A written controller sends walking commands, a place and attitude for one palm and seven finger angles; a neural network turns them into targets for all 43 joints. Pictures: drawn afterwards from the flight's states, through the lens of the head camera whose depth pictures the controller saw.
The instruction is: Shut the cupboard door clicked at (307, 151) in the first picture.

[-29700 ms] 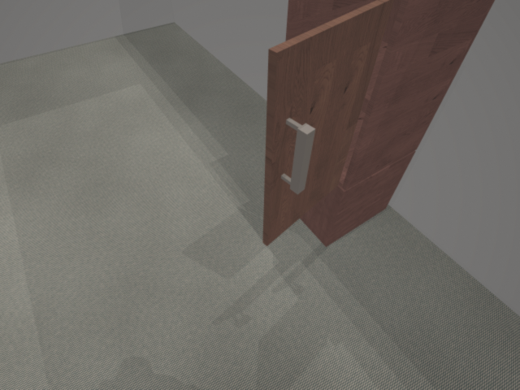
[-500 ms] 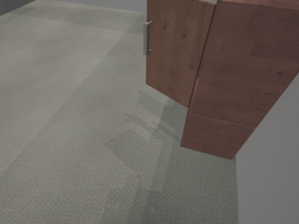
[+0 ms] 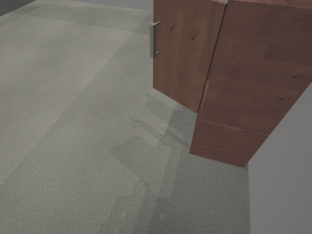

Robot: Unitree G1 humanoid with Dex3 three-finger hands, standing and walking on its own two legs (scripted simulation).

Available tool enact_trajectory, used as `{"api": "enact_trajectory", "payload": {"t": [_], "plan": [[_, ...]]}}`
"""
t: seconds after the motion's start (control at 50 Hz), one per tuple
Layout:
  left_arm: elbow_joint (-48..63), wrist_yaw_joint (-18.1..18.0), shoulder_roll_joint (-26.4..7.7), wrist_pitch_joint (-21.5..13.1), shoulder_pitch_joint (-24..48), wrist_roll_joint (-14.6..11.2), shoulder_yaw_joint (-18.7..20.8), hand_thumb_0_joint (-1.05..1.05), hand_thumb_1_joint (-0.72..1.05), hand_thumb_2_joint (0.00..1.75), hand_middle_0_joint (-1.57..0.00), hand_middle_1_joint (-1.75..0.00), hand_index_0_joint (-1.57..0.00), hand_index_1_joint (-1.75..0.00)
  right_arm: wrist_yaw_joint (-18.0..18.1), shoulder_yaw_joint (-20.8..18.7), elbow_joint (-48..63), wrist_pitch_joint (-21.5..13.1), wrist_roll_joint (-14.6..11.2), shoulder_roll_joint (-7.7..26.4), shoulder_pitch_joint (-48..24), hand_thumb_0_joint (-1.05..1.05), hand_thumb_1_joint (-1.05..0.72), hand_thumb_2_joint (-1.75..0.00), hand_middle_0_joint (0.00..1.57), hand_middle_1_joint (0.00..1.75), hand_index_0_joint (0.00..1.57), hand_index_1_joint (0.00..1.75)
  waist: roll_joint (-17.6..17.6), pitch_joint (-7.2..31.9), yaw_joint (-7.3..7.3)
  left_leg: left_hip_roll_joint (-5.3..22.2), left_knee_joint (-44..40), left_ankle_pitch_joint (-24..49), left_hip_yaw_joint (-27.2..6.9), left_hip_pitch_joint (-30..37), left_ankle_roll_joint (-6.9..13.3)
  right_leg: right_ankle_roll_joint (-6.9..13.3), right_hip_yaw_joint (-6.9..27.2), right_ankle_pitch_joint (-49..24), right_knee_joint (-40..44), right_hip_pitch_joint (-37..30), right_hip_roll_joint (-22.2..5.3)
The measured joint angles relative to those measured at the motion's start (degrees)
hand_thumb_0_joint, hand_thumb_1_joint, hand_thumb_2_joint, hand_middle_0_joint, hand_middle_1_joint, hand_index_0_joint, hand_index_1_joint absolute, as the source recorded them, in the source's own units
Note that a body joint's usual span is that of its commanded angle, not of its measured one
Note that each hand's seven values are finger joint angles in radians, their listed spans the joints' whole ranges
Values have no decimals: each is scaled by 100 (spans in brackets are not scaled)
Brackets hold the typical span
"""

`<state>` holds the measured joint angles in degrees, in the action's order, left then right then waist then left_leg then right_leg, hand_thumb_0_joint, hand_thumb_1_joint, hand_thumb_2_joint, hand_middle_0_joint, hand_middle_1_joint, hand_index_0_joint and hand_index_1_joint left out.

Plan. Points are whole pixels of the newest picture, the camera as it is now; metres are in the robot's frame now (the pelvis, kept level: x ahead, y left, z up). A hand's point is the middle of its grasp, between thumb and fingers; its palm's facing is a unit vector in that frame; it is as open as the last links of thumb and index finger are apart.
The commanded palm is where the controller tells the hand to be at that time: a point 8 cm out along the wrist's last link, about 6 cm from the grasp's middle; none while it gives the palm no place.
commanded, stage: walk to a spot facing it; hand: left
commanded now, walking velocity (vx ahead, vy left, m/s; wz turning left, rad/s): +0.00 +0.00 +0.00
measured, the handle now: (155, 40) +1.01 +0.05 +0.00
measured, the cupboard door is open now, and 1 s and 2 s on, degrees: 65 65 65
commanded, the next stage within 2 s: none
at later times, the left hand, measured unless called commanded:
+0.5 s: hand out of the picture +0.01 +0.23 -0.20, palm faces +0.22 -0.95 -0.23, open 7.3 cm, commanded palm none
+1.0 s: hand out of the picture -0.03 +0.19 -0.16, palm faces +0.50 -0.82 -0.29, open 7.3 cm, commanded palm none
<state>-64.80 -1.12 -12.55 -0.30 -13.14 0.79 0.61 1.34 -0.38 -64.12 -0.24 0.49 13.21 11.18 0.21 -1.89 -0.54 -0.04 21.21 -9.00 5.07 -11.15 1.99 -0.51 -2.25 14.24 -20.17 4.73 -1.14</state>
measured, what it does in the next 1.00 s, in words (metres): steps on the spot, turning left: right foot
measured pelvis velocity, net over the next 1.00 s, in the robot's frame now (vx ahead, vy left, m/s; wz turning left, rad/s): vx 0.01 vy -0.02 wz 0.56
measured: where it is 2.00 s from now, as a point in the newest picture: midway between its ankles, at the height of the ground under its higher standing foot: (110, 232)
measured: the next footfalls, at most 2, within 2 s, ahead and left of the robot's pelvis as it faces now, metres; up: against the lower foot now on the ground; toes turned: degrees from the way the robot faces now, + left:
right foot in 0.86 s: +0.09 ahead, -0.14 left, +0.00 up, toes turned +28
left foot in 1.20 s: -0.01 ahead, +0.15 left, +0.00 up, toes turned +48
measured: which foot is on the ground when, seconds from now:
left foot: down 0.00-0.86, up 0.88-1.00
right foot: down 0.00-0.42, up 0.44-0.84, down 0.86-1.00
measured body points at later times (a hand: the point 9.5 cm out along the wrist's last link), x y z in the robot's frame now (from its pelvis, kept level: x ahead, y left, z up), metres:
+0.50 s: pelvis +0.00 +0.02 -0.02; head +0.04 +0.05 +0.42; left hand +0.00 +0.28 -0.18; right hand +0.09 -0.22 -0.17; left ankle +0.03 +0.10 -0.75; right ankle -0.04 -0.13 -0.70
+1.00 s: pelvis +0.01 -0.02 -0.01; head +0.06 -0.01 +0.44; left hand -0.06 +0.24 -0.14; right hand +0.20 -0.24 -0.15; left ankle -0.04 +0.07 -0.67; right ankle +0.06 -0.16 -0.75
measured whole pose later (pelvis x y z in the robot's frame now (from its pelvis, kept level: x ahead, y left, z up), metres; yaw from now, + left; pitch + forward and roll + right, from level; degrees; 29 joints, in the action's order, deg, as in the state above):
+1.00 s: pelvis +0.01 -0.02 -0.01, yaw +32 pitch +2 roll +0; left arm -51.1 -1.4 -12.3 1.4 -12.5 1.4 3.1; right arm -1.4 -5.7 -51.7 4.1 1.7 15.7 12.7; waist 1.3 -3.8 -2.4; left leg -2.6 62.9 -21.4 -1.1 -32.8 -2.7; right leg -1.7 -2.6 16.6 -26.3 11.6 -3.7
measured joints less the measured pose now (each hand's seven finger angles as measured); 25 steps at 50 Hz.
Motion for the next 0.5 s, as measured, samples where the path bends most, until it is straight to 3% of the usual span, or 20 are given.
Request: {"api": "enact_trajectory", "payload": {"t": [0.14,0.28,0.34,0.38,0.42,0.46,0.5], "plan": [[89,-23,-61,32,155,-9,19,0,91,90,-20,-30,-20,-30,-5,-3,67,32,7,70,-98,1,-90,-90,20,30,20,30,-26,-5,-41,-21,61,-38,-85,-61,-22,3,-89,64,-40,13,-15],[468,-54,26,140,191,2,158,0,91,90,-20,-30,-20,-30,-67,-75,311,213,25,-53,38,1,-90,-90,20,30,20,30,11,-146,-67,-123,938,-373,-428,-593,-42,18,-464,505,-753,295,-115],[652,-63,48,166,151,39,213,0,91,90,-20,-30,-20,-30,-108,-142,459,320,43,-110,110,1,-90,-90,20,30,20,30,32,-284,-85,-40,1871,-948,-324,-944,-209,5,-708,750,-1113,318,-176],[733,-65,22,187,120,67,248,0,91,90,-20,-30,-20,-30,-146,-176,561,364,40,-163,154,1,-90,-90,20,30,20,30,-49,-367,-106,37,2049,-1211,-168,-981,-274,-51,-858,944,-1394,332,-296],[802,-46,-11,232,102,45,279,0,91,90,-20,-30,-20,-30,-183,-188,693,328,58,-180,195,1,-90,-90,20,30,20,30,-154,-416,-106,-23,1904,-774,-103,-980,-89,-137,-925,1159,-1923,541,-495],[855,-61,-21,345,145,23,297,0,91,90,-20,-30,-20,-30,-169,-192,799,266,94,-189,163,1,-90,-90,20,30,20,30,-177,-472,-92,-124,1949,-829,-108,-1073,186,-143,-535,1717,-2941,1056,-452],[890,-57,-29,426,213,32,325,0,91,90,-20,-30,-20,-30,-130,-184,875,229,113,-195,161,1,-90,-90,20,30,20,30,-144,-470,-113,-192,1697,-731,-184,-1068,282,-130,-158,1643,-3791,1558,-310]]}}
